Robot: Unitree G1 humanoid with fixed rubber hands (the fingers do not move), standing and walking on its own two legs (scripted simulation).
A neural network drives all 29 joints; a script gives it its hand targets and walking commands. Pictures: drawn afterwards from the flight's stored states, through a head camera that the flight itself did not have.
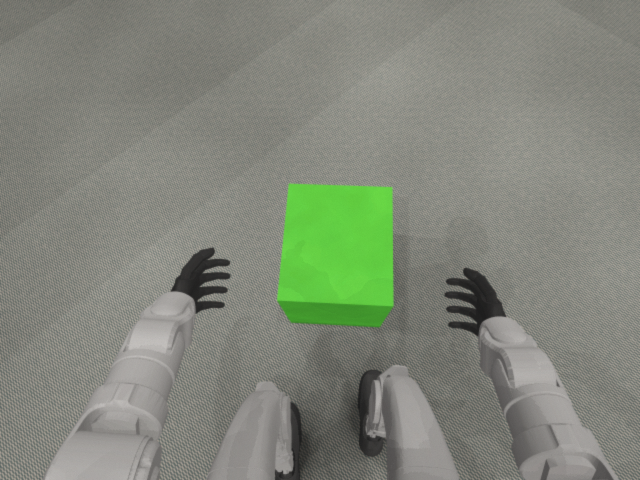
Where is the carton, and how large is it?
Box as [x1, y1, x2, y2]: [277, 184, 392, 326]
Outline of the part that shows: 289,184 277,300 291,322 379,326 392,307 391,187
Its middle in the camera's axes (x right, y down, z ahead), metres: +0.04 +0.05 +1.02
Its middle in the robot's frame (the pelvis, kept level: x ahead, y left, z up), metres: +0.54 -0.02 -0.54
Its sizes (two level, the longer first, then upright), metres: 0.291 0.252 0.283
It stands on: the floor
